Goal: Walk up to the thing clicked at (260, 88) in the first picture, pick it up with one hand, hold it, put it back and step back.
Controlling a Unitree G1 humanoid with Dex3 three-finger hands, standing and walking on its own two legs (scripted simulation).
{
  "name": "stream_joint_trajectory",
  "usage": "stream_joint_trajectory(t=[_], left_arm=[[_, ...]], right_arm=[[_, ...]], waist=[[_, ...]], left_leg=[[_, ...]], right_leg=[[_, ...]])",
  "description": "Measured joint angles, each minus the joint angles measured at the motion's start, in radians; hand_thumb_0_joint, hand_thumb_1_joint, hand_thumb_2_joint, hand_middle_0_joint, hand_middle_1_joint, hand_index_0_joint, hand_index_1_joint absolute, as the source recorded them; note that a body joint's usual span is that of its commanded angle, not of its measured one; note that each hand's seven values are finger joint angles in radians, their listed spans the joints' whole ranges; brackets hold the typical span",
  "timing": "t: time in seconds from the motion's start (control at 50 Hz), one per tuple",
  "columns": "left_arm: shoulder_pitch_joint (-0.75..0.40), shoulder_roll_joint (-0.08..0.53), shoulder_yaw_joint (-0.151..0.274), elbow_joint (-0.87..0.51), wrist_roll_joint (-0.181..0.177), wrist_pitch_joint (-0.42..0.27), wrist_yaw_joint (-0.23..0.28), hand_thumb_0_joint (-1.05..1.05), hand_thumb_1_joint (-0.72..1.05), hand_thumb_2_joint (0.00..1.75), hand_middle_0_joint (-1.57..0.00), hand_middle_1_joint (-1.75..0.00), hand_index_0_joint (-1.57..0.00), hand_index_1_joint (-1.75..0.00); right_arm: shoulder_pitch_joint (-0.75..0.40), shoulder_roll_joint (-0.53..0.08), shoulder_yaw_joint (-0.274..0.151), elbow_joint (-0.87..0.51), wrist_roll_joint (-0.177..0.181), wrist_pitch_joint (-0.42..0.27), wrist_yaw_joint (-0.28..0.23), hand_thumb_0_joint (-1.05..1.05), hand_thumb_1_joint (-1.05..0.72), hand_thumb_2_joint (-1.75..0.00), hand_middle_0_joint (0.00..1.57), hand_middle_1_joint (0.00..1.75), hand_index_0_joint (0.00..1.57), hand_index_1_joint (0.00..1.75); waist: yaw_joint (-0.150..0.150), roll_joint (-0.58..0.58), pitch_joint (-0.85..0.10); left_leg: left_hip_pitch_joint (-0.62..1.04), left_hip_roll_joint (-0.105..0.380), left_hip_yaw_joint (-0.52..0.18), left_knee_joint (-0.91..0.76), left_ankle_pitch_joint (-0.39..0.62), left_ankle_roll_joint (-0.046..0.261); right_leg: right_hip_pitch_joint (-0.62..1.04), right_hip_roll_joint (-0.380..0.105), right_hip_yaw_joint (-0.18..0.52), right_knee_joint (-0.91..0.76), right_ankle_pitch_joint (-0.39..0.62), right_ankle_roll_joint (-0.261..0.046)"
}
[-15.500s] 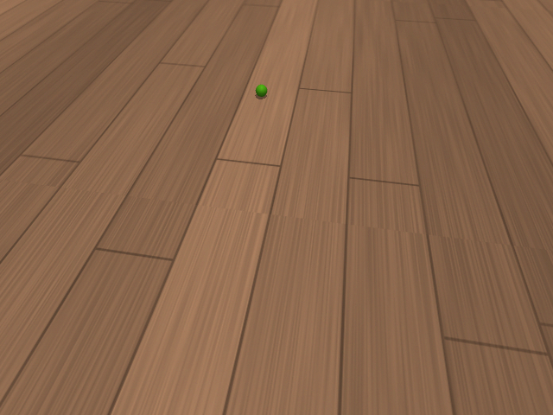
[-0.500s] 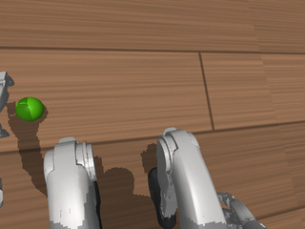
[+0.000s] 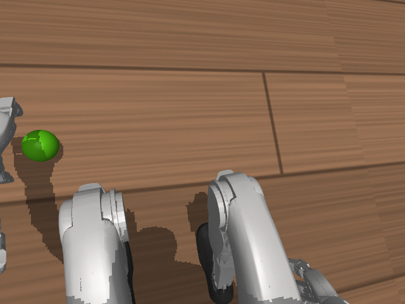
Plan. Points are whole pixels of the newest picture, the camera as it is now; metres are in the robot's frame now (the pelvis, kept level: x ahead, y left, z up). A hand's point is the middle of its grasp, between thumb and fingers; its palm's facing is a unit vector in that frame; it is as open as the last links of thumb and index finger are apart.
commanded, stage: approach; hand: left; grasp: from above
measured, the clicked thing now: (41, 145) +0.44 +0.32 -0.29
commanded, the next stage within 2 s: close in in 0.32 s
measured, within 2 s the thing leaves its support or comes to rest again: neither
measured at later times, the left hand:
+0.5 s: hand (26, 133) +0.44 +0.31 -0.17, palm faces -0.43 -0.08 -0.90, open 14.1 cm
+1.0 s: hand (43, 149) +0.42 +0.30 -0.24, palm faces -0.40 -0.11 -0.91, open 14.2 cm
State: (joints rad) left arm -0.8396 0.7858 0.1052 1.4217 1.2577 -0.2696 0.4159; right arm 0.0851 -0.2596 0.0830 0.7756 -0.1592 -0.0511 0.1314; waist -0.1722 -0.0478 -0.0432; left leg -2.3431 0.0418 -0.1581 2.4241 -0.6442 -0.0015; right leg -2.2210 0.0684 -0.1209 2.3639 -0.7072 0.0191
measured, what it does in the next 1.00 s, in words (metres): stands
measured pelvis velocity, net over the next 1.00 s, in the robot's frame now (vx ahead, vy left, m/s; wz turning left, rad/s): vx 0.00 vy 0.00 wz -0.04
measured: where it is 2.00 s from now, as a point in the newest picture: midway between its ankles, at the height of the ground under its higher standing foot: (171, 284)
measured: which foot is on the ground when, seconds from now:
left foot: down 0.00-1.00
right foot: down 0.00-1.00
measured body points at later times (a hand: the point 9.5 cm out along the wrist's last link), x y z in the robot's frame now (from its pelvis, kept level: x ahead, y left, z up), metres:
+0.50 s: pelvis +0.00 +0.00 +0.00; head +0.23 +0.05 +0.38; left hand +0.45 +0.31 -0.12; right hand +0.06 -0.27 -0.12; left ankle +0.08 +0.13 -0.29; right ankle +0.10 -0.11 -0.29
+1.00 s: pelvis +0.00 +0.00 -0.02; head +0.24 +0.11 +0.34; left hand +0.43 +0.30 -0.19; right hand +0.10 -0.27 -0.11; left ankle +0.08 +0.13 -0.29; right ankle +0.10 -0.11 -0.29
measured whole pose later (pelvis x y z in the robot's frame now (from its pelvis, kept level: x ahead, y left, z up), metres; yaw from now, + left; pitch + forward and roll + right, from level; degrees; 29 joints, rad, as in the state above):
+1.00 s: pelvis +0.00 +0.00 -0.02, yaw -2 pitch +29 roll -10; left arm -0.90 0.80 0.13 1.62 1.35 -0.26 0.68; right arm 0.03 -0.28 0.15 0.76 -0.25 -0.14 0.20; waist -0.27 -0.12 0.03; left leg -2.38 0.04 -0.21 2.52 -0.67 -0.01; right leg -2.24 0.08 -0.16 2.43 -0.71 0.02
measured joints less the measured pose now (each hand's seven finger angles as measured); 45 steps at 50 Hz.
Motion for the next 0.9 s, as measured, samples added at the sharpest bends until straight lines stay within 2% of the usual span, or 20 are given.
stream_joint_trajectory(t=[0.1,0.16,0.2,0.3,0.34,0.38,0.46,0.54,0.62,0.66,0.72,0.8,0.9], left_arm=[[-0.041,-0.029,-0.064,0.029,-0.014,0.012,0.011,0.0,-0.53,0.99,-0.09,-1.06,-0.09,-1.06],[-0.064,-0.054,-0.076,0.045,-0.004,0.014,0.034,0.0,-0.53,0.99,-0.09,-1.07,-0.1,-1.06],[-0.073,-0.07,-0.064,0.056,0.01,0.021,0.061,0.0,-0.53,0.99,-0.09,-1.08,-0.1,-1.06],[-0.085,-0.088,0.003,0.083,0.037,0.064,0.125,0.0,-0.53,0.99,-0.09,-1.08,-0.1,-1.06],[-0.084,-0.086,0.026,0.079,0.037,0.088,0.136,0.0,-0.53,0.99,-0.09,-1.07,-0.1,-1.06],[-0.086,-0.081,0.037,0.082,0.022,0.113,0.139,0.0,-0.53,0.99,-0.09,-1.07,-0.1,-1.06],[-0.093,-0.058,0.029,0.111,-0.032,0.153,0.103,0.0,-0.54,1.0,-0.09,-1.06,-0.1,-1.05],[-0.087,-0.03,0.007,0.123,-0.092,0.152,0.024,0.0,-0.54,0.98,-0.08,-1.05,-0.09,-1.04],[-0.071,-0.003,-0.015,0.109,-0.109,0.1,-0.052,0.0,-0.53,0.97,-0.08,-1.05,-0.09,-1.04],[-0.064,0.006,-0.027,0.088,-0.096,0.058,-0.065,0.0,-0.53,0.96,-0.08,-1.06,-0.1,-1.04],[-0.042,0.009,-0.039,0.044,-0.064,-0.004,-0.048,0.0,-0.52,0.96,-0.08,-1.06,-0.1,-1.04],[-0.028,0.004,-0.02,0.063,-0.004,-0.06,0.037,0.0,-0.52,0.96,-0.08,-1.05,-0.09,-1.03],[-0.031,0.014,0.023,0.132,0.081,-0.057,0.167,0.0,-0.53,0.98,-0.08,-1.02,-0.09,-1.02]], right_arm=[[0.002,0.004,0.008,0.003,-0.004,-0.018,0.0,0.01,-0.91,-0.9,0.2,0.3,0.21,0.3],[0.004,0.005,0.017,0.001,-0.008,-0.026,0.0,0.01,-0.91,-0.9,0.2,0.3,0.21,0.3],[0.006,0.005,0.023,-0.002,-0.012,-0.029,0.0,0.0,-0.91,-0.9,0.2,0.3,0.21,0.3],[0.017,-0.006,0.034,-0.018,-0.019,-0.037,0.009,0.0,-0.91,-0.9,0.2,0.3,0.21,0.3],[0.023,-0.012,0.037,-0.022,-0.019,-0.035,0.013,0.0,-0.91,-0.9,0.2,0.3,0.21,0.3],[0.029,-0.017,0.038,-0.023,-0.016,-0.032,0.017,0.01,-0.91,-0.9,0.2,0.3,0.21,0.3],[0.036,-0.022,0.036,-0.015,-0.008,-0.031,0.023,0.01,-0.91,-0.9,0.2,0.3,0.21,0.3],[0.039,-0.02,0.034,-0.014,-0.005,-0.033,0.025,0.01,-0.91,-0.9,0.2,0.3,0.2,0.3],[0.037,-0.014,0.038,-0.02,-0.006,-0.039,0.022,0.01,-0.91,-0.89,0.2,0.3,0.21,0.3],[0.034,-0.012,0.041,-0.019,-0.008,-0.041,0.021,0.01,-0.9,-0.89,0.2,0.3,0.21,0.3],[0.029,-0.013,0.047,-0.023,-0.014,-0.039,0.021,0.01,-0.9,-0.9,0.2,0.3,0.21,0.3],[0.005,-0.015,0.056,-0.019,-0.029,-0.038,0.027,0.01,-0.9,-0.9,0.2,0.3,0.21,0.3],[-0.03,-0.021,0.065,-0.026,-0.059,-0.055,0.045,0.0,-0.9,-0.9,0.2,0.3,0.21,0.3]], waist=[[-0.011,-0.01,0.003],[-0.028,-0.013,0.006],[-0.043,-0.013,0.007],[-0.079,0.001,0.012],[-0.086,0.01,0.014],[-0.087,0.018,0.017],[-0.078,0.034,0.02],[-0.063,0.037,0.034],[-0.047,0.02,0.052],[-0.038,0.006,0.063],[-0.029,-0.016,0.075],[-0.038,-0.045,0.074],[-0.069,-0.066,0.073]], left_leg=[[-0.001,0.0,0.001,-0.004,0.004,-0.003],[-0.004,-0.001,-0.004,-0.003,0.006,-0.007],[-0.006,0.0,-0.008,-0.001,0.005,-0.009],[-0.012,0.005,-0.011,0.004,0.004,-0.011],[-0.014,0.009,-0.01,0.005,0.003,-0.011],[-0.014,0.013,-0.007,0.006,0.002,-0.01],[-0.011,0.02,-0.001,0.007,-0.001,-0.005],[-0.007,0.019,0.005,0.009,-0.003,0.0],[-0.005,0.011,0.001,0.014,-0.006,-0.003],[-0.004,0.006,-0.005,0.019,-0.008,-0.005],[-0.001,-0.001,-0.016,0.03,-0.016,-0.008],[0.0,-0.004,-0.031,0.05,-0.028,-0.009],[-0.012,-0.003,-0.044,0.076,-0.031,-0.009]], right_leg=[[-0.005,0.0,0.001,-0.002,0.005,-0.002],[-0.008,0.0,-0.003,-0.002,0.008,-0.005],[-0.011,0.002,-0.007,-0.001,0.009,-0.006],[-0.023,0.007,-0.009,0.003,0.015,-0.009],[-0.029,0.01,-0.008,0.004,0.018,-0.009],[-0.033,0.013,-0.005,0.006,0.02,-0.008],[-0.037,0.019,0.001,0.009,0.022,-0.005],[-0.031,0.018,0.006,0.013,0.017,-0.001],[-0.021,0.011,0.003,0.017,0.007,-0.002],[-0.013,0.008,-0.002,0.018,0.001,-0.002],[-0.001,0.005,-0.013,0.023,-0.009,-0.003],[0.009,0.006,-0.025,0.032,-0.021,-0.002],[0.002,0.011,-0.035,0.048,-0.019,0.0]])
